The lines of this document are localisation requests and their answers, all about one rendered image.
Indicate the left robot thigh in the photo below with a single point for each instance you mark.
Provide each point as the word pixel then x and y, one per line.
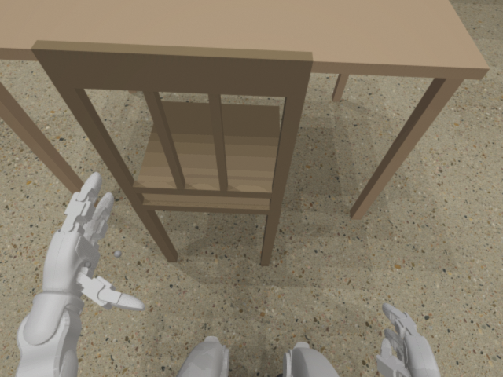
pixel 207 359

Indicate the robot left hand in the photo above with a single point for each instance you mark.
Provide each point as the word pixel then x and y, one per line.
pixel 75 243

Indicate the robot left shin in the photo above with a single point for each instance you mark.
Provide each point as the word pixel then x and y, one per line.
pixel 211 339

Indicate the table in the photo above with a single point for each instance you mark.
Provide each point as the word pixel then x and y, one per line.
pixel 408 38

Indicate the robot right hand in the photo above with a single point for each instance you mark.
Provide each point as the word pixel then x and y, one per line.
pixel 413 350

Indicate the chair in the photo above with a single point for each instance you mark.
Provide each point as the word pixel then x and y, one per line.
pixel 201 157

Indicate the left robot forearm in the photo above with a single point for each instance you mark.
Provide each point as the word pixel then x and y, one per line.
pixel 47 337

